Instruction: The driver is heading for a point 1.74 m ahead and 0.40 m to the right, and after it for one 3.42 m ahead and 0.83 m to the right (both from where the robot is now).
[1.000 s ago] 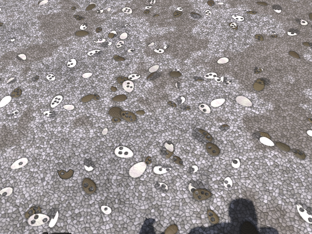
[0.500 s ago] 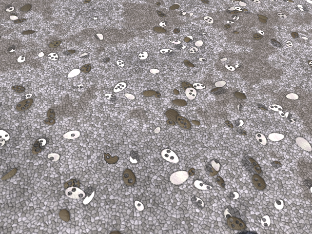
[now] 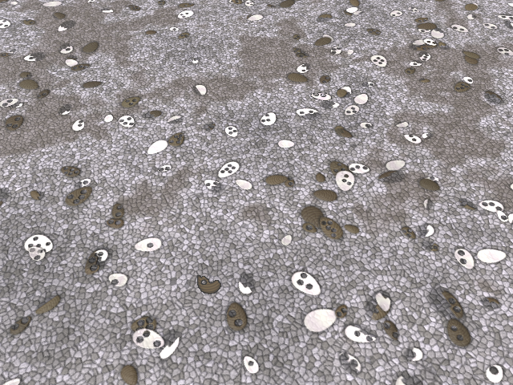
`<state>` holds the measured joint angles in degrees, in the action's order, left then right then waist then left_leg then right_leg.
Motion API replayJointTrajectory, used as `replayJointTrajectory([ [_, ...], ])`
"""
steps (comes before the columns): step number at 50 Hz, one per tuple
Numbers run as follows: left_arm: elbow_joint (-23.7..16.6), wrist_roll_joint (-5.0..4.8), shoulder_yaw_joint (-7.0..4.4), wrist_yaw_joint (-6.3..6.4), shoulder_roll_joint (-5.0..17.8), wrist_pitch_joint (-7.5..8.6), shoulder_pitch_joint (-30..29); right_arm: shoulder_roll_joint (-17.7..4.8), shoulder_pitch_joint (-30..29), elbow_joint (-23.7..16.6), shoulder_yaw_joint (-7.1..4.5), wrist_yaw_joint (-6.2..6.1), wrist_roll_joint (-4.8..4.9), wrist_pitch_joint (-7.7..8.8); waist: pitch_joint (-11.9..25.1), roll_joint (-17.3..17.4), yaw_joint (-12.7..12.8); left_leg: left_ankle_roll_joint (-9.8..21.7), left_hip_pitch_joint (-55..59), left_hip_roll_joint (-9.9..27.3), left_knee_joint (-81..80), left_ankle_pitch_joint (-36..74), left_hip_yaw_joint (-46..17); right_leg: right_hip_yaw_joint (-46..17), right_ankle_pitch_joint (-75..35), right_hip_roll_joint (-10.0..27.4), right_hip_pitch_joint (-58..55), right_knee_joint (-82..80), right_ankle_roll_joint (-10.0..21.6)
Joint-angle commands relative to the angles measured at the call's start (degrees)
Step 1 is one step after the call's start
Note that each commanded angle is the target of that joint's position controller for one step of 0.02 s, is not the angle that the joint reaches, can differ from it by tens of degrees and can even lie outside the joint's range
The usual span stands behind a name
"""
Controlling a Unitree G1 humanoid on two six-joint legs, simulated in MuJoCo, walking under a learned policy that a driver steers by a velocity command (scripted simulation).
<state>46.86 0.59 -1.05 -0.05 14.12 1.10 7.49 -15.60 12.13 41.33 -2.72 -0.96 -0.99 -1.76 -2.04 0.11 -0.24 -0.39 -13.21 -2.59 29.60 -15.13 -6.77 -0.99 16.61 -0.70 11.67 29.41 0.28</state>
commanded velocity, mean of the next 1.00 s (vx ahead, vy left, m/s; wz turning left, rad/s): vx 0.37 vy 0.00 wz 0.01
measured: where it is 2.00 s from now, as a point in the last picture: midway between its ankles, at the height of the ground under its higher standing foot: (299, 285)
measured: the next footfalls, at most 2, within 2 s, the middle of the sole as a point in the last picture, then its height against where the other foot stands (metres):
right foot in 0.70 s outside the picture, level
left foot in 1.20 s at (231, 313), level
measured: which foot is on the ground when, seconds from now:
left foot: down 0.00-0.70, up 0.72-1.00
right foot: down 0.00-0.26, up 0.28-0.68, down 0.70-1.00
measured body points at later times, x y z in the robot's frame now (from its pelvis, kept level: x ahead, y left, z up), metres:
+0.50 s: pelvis +0.12 +0.02 +0.01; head +0.14 +0.04 +0.46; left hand +0.30 +0.28 -0.10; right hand +0.10 -0.24 -0.11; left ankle +0.02 +0.12 -0.74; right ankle +0.21 -0.13 -0.68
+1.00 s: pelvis +0.40 -0.04 +0.01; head +0.42 -0.05 +0.46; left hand +0.42 +0.24 -0.12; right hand +0.56 -0.31 -0.09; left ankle +0.53 +0.14 -0.67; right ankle +0.38 -0.12 -0.74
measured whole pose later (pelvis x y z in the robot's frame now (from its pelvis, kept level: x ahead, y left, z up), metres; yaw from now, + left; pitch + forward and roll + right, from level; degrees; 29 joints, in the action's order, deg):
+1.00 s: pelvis +0.40 -0.04 +0.01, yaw +0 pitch +1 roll -2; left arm 51.4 -0.1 -2.7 -1.3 15.6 5.4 19.4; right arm -17.1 9.9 42.1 -3.0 -0.9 0.2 3.9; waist -1.1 2.5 3.6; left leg -0.5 -39.2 8.2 50.4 -4.0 -3.2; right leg 2.6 9.1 -5.2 5.7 13.9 4.2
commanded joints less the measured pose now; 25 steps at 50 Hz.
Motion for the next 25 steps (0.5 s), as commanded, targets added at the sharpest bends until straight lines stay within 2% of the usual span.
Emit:
replayJointTrajectory([
  [1,-2.63,-0.07,-1.54,0.22,7.21,0.42,-1.11,-5.87,-0.94,-3.13,-1.49,-0.35,0.06,1.13,3.23,1.33,0.70,1.27,1.30,3.66,-3.69,11.38,-3.46,-3.75,-7.29,3.96,-0.27,-4.62,1.85],
  [2,-2.06,0.03,-1.36,0.21,6.81,0.31,-0.51,-5.36,-0.05,-2.53,-1.33,-0.48,0.06,1.12,4.26,1.17,0.70,1.38,1.74,3.10,-3.90,6.54,-2.88,-3.34,-2.15,3.45,-0.50,-5.15,1.88],
  [3,-1.71,-0.17,-1.43,0.26,7.21,0.12,-0.40,-5.46,0.31,-2.21,-1.37,-0.63,0.24,1.06,3.37,0.62,0.77,1.78,0.54,2.04,-3.37,-1.52,-1.90,-3.28,5.50,2.87,0.27,-5.54,2.38],
  [5,-1.31,-0.98,-1.92,0.55,8.79,-0.02,0.39,-5.76,1.08,-2.37,-1.52,-0.83,0.70,1.53,-1.05,-1.99,0.91,2.79,-5.58,0.51,-1.24,-17.33,-0.04,-6.70,21.07,4.26,2.86,-7.56,5.04],
  [6,-1.15,-1.28,-2.00,0.70,9.22,0.28,1.44,-5.47,0.75,-2.81,-1.42,-0.81,0.96,2.24,-3.28,-3.18,1.35,3.04,-8.92,0.52,0.60,-18.48,0.67,-10.18,25.41,6.45,3.08,-9.56,6.76],
  [8,-0.02,-1.60,-2.66,0.81,11.20,1.19,4.45,-3.61,-0.15,-3.65,-1.06,-0.36,1.72,4.18,-4.74,-8.13,1.69,2.56,-12.90,0.15,7.81,-11.76,5.03,-20.82,30.07,13.94,0.50,-15.34,11.13],
  [9,0.27,-1.66,-2.97,0.82,12.04,1.37,4.93,-3.54,-0.93,-4.06,-1.04,-0.15,2.07,5.01,-5.83,-9.31,1.70,2.65,-13.26,1.47,9.04,-9.27,5.95,-24.70,29.72,17.06,1.16,-16.96,12.90],
  [10,0.15,-1.78,-3.01,0.76,12.05,1.44,4.47,-3.57,-0.69,-4.03,-1.06,0.16,2.20,5.71,-6.01,-9.29,1.25,3.25,-11.01,2.35,8.00,-8.41,5.69,-24.94,27.21,17.51,2.96,-16.99,13.15],
  [11,-0.39,-1.94,-2.84,0.55,11.48,1.42,2.65,-3.56,1.57,-3.19,-1.20,0.50,2.20,6.25,-5.32,-9.04,-0.35,4.10,-6.00,2.30,4.33,-7.81,6.12,-21.88,23.56,15.92,5.20,-15.95,11.99],
  [12,-1.29,-2.04,-2.54,0.27,10.50,1.30,-0.19,-3.80,5.84,-1.42,-1.53,0.75,2.24,6.55,-3.95,-8.39,-2.79,4.97,2.61,2.03,-0.53,-5.88,5.97,-16.82,19.18,12.72,9.55,-13.53,9.75],
  [13,-2.58,-1.97,-1.79,0.17,7.93,1.52,-3.07,-6.05,10.74,0.37,-2.39,0.79,2.09,6.74,-3.11,-4.03,-4.88,6.41,8.97,4.62,-4.97,-6.54,-0.24,-9.95,12.40,7.74,14.19,-6.08,6.57],
  [14,-4.49,-1.67,-0.98,0.11,4.74,2.57,-4.84,-10.64,16.11,1.98,-3.83,0.93,2.03,6.89,-1.62,9.51,-5.59,10.89,16.55,12.35,-12.12,-11.56,-16.28,0.78,6.08,-0.52,22.23,11.13,1.99],
  [15,-5.61,-1.80,-1.58,0.27,7.43,3.83,-5.28,-12.40,19.34,1.71,-4.26,1.54,1.57,7.21,-0.49,15.66,-7.28,16.92,22.60,21.52,-17.69,-6.79,-33.00,-0.78,13.22,-2.04,31.56,24.77,0.85],
  [16,-4.97,-2.60,-2.48,-0.02,9.75,4.50,-3.50,-9.54,17.67,1.37,-3.28,1.51,1.11,7.54,-0.94,9.97,-5.04,17.62,24.41,22.60,-16.09,-2.05,-31.66,-3.74,15.33,0.47,36.41,32.93,1.85],
  [17,-4.17,-3.11,-2.31,-0.49,9.10,4.90,-2.06,-7.98,16.27,0.63,-2.87,1.41,0.91,7.67,-0.44,6.46,-3.88,16.35,25.74,21.17,-15.47,0.60,-26.69,-4.20,11.53,2.39,38.45,35.79,3.14],
  [18,-3.89,-2.95,-2.17,-0.89,8.33,5.06,-2.27,-7.40,15.32,0.44,-2.64,1.35,0.99,7.54,-0.74,3.94,-3.50,15.08,25.86,20.13,-16.17,3.31,-22.17,-3.45,7.33,4.19,40.19,35.49,3.81],
  [19,-3.87,-2.42,-2.28,-1.28,8.10,5.02,-3.40,-6.11,14.51,0.53,-2.04,1.32,1.02,7.17,-1.39,3.09,-3.24,13.69,24.91,18.85,-17.15,8.57,-17.97,-2.95,3.99,5.68,40.04,33.53,3.85],
  [20,-4.09,-2.18,-2.18,-1.83,7.37,4.88,-4.27,-4.97,14.45,0.72,-1.55,1.32,0.98,6.73,-1.53,4.18,-3.05,12.53,23.03,17.21,-18.31,13.04,-14.01,-1.90,1.61,6.37,38.06,30.92,3.39],
  [21,-4.29,-2.06,-1.84,-2.35,6.18,4.71,-4.84,-4.74,14.72,0.92,-1.43,1.25,1.10,6.40,-1.50,4.87,-3.04,12.08,21.63,15.89,-19.19,16.32,-10.91,-0.44,-0.66,6.14,36.57,28.38,2.62],
  [23,-5.31,-1.49,-1.16,-2.95,4.41,4.52,-7.36,-5.66,14.97,1.22,-1.56,0.75,1.61,5.92,-2.09,4.33,-3.38,11.93,18.20,14.05,-20.71,19.09,-6.04,1.68,-5.39,5.27,33.86,21.41,0.70],
  [25,-6.89,-1.36,-0.44,-3.26,3.16,4.69,-11.16,-7.25,15.06,1.50,-1.83,0.16,1.62,5.73,-3.07,4.50,-4.15,11.28,13.07,12.31,-22.22,17.74,-2.22,3.18,-11.99,3.77,28.21,11.97,-0.50],
])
